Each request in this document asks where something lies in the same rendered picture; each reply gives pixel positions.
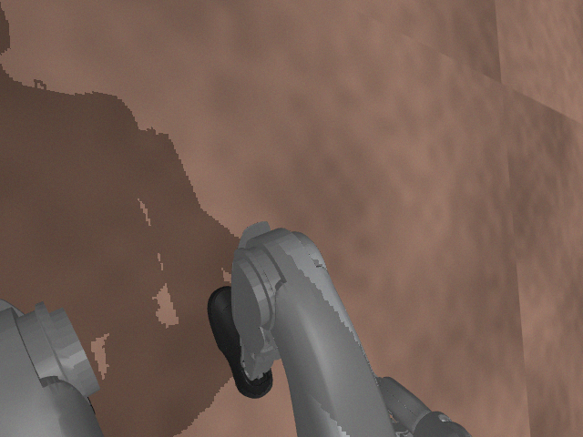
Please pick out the right robot foot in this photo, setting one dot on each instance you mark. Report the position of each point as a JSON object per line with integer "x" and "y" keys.
{"x": 228, "y": 341}

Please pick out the right robot arm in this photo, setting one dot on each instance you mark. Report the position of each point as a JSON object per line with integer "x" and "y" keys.
{"x": 437, "y": 424}

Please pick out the right robot hand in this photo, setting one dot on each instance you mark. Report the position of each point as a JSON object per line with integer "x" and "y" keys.
{"x": 404, "y": 407}

